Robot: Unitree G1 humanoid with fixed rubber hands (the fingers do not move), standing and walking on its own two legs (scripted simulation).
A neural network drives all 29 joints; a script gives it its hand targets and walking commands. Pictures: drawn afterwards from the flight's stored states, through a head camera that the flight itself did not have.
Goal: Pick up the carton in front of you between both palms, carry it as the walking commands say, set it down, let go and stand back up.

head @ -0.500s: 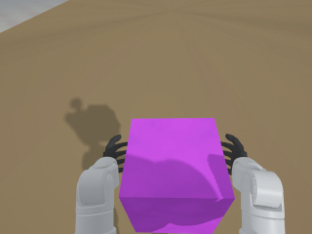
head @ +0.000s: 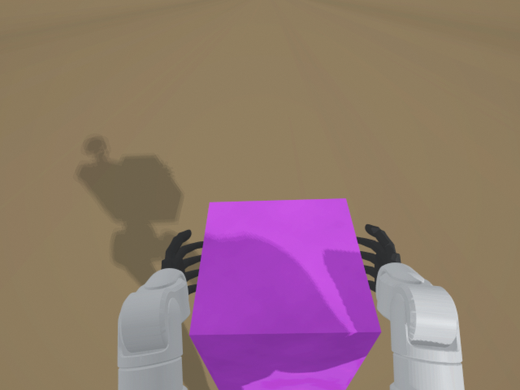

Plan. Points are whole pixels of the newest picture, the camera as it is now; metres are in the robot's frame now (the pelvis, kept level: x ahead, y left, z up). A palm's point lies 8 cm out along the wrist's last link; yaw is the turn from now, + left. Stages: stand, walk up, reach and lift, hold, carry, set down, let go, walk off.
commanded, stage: carry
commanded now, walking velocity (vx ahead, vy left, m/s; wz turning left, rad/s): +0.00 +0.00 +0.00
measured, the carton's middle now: (279, 299) +0.27 +0.00 +0.00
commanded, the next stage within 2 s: none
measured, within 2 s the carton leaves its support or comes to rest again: neither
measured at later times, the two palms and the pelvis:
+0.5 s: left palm (193, 177) +0.45 +0.15 +0.10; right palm (359, 172) +0.46 -0.15 +0.10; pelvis +0.19 -0.01 +0.01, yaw +3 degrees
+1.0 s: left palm (192, 172) +0.47 +0.16 +0.10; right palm (354, 167) +0.48 -0.14 +0.10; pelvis +0.21 +0.00 +0.01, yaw +3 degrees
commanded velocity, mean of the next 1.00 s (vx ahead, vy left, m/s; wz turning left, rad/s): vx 0.00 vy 0.00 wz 0.00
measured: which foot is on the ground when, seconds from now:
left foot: down 0.00-1.00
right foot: up 0.00-0.22, down 0.24-1.00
